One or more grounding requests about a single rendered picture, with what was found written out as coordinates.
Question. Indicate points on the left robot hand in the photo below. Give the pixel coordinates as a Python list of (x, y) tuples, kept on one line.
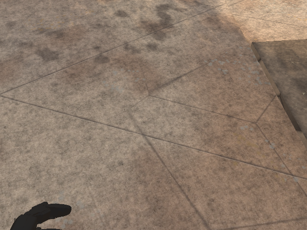
[(40, 213)]

